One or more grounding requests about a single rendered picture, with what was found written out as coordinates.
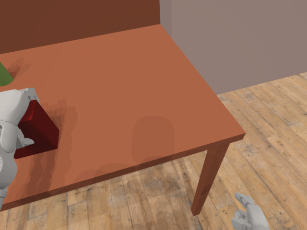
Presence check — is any robot left forearm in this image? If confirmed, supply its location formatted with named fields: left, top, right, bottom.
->
left=0, top=120, right=18, bottom=210

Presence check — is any sponge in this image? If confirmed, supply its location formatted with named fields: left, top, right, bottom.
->
left=14, top=100, right=59, bottom=159

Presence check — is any left robot hand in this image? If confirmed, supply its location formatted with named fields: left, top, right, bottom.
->
left=0, top=88, right=41, bottom=149

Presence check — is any table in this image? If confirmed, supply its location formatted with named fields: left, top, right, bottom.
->
left=0, top=0, right=246, bottom=216

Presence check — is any right robot hand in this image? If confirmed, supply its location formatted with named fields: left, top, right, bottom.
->
left=231, top=192, right=269, bottom=230

